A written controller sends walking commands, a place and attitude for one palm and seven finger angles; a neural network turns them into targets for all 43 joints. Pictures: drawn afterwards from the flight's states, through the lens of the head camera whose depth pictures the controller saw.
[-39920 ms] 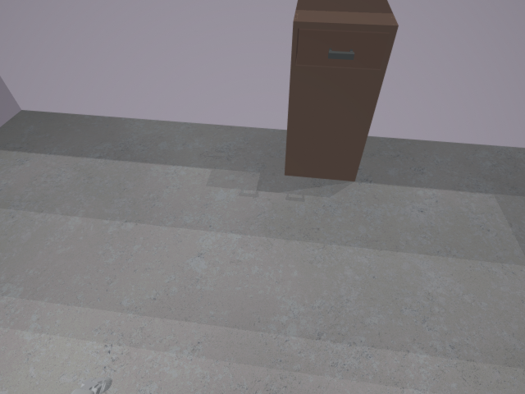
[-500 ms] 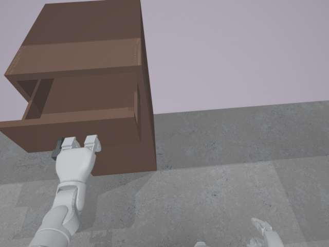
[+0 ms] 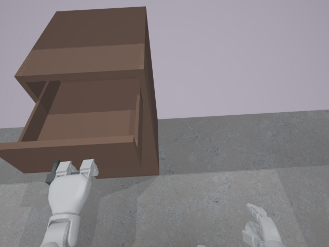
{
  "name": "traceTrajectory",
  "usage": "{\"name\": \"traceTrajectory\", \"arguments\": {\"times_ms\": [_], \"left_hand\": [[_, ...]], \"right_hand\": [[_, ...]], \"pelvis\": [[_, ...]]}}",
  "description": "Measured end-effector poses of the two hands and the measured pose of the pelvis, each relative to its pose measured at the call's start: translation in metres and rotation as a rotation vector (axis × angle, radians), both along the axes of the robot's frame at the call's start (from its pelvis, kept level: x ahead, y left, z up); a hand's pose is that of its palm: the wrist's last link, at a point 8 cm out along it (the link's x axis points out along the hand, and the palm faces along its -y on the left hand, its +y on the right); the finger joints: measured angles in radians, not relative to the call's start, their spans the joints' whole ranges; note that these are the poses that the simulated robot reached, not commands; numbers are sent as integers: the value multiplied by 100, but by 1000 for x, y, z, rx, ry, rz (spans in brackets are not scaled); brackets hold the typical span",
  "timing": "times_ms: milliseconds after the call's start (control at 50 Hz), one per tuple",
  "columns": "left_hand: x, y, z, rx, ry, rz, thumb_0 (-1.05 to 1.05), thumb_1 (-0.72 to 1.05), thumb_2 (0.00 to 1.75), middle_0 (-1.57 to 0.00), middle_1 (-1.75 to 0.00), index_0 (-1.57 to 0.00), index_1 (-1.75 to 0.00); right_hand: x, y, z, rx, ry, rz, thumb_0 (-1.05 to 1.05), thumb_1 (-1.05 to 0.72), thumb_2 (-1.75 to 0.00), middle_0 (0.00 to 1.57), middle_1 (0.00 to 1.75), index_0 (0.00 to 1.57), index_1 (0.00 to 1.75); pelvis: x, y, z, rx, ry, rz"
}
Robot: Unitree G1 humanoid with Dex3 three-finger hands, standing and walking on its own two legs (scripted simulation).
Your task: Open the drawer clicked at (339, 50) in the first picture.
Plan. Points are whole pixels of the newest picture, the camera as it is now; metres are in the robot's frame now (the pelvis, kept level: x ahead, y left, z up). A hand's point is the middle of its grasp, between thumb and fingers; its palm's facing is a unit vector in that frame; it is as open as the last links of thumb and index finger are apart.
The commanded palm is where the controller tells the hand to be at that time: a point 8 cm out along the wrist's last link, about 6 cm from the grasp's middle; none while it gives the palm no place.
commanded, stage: pull the drawer open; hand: left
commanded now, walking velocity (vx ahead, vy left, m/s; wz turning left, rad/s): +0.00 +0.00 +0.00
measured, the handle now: (70, 170) +0.30 +0.28 -0.01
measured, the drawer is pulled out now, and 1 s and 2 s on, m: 0.25 0.30 0.29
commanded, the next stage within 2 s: open the thumb to release the handle in 0.58 s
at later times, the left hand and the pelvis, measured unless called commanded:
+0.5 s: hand (75, 219) +0.19 +0.23 -0.03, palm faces -0.01 -0.04 -1.00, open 5.9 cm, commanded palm +0.14 +0.26 +0.02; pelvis -0.01 -0.01 -0.01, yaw +0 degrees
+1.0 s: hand (77, 217) +0.19 +0.23 -0.03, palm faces +0.01 -0.04 -1.00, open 8.0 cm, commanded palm +0.16 +0.24 +0.02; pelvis +0.00 +0.00 -0.01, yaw +1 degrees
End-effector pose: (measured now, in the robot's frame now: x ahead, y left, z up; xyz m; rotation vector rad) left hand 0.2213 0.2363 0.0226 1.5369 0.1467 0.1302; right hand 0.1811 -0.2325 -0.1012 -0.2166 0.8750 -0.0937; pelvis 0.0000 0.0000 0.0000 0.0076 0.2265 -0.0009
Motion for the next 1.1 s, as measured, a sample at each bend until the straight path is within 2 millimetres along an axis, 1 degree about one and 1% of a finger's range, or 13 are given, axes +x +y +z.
{"name": "traceTrajectory", "arguments": {"times_ms": [180, 440, 560, 700, 800, 860, 920, 1000, 1100], "left_hand": [[-18, -3, 1, -2, 13, 8, 3, 70, 79, -31, -126, -38, -134], [-55, -7, 1, -8, 9, 9, 3, 69, 80, -31, -127, -38, -134], [-54, -7, 1, -8, 5, 11, 3, 69, 80, -31, -127, -39, -134], [-54, -8, 2, -15, 22, 16, 4, 70, 77, -30, -125, -39, -133], [-51, -8, -1, -11, -24, 29, 3, 68, 78, -34, -128, -41, -134], [-51, -9, -1, -11, -32, 39, 2, 62, 76, -35, -129, -42, -133], [-51, -9, 0, -11, -27, 44, 1, 51, 72, -36, -128, -42, -133], [-51, -9, 1, -12, -15, 47, 1, 31, 64, -35, -127, -42, -131], [-52, -9, 2, -14, -5, 41, 1, 0, 51, -34, -124, -41, -129]], "right_hand": [[0, -1, 4, 10, -37, -3, 1, -90, -90, 20, 30, 20, 30], [0, -6, 1, 2, -51, 13, 2, -90, -90, 20, 30, 20, 30], [3, -3, 1, 16, -69, 16, 2, -90, -90, 20, 30, 20, 30], [5, -2, 4, 29, -88, 9, 2, -90, -90, 20, 30, 20, 30], [7, -3, -4, -2, -68, 43, 2, -90, -90, 20, 30, 20, 30], [8, -1, -7, -2, -54, 50, 2, -90, -90, 20, 30, 20, 30], [10, 3, -7, 6, -53, 48, 2, -90, -90, 20, 30, 20, 30], [11, 9, -4, 18, -65, 49, 2, -90, -90, 20, 30, 20, 30], [12, 13, 0, 22, -80, 59, 2, -90, -90, 20, 30, 20, 30]], "pelvis": [[-5, -5, 0, 6, -12, -6], [-9, -7, -5, 10, -12, -6], [-9, -8, -8, 12, -9, -10], [-3, -7, -8, 10, -5, -16], [-3, -5, -12, 4, 8, 4], [-3, -4, -13, 4, 9, 7], [-3, -4, -12, 4, 4, 8], [-5, -4, -10, 5, -6, 10], [-8, -5, -8, 5, -14, 12]]}}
